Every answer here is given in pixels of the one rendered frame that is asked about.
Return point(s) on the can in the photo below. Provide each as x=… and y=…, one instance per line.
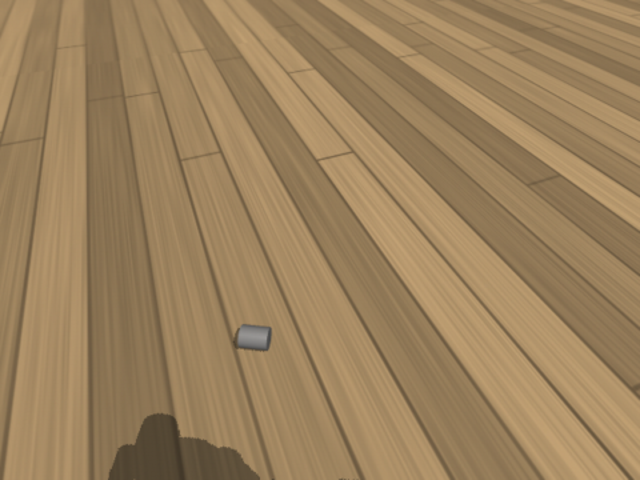
x=254, y=337

